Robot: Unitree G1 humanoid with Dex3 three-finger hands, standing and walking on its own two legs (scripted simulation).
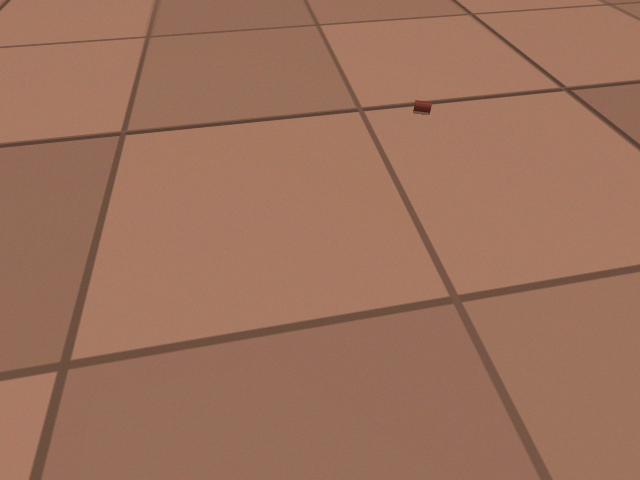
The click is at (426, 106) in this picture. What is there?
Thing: lying can
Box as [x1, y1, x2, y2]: [413, 100, 431, 112]
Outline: 415,100 413,110 429,112 431,102
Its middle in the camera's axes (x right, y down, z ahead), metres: +0.64 -0.83 +2.37
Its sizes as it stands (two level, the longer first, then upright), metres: 0.100 0.062 0.062
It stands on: the floor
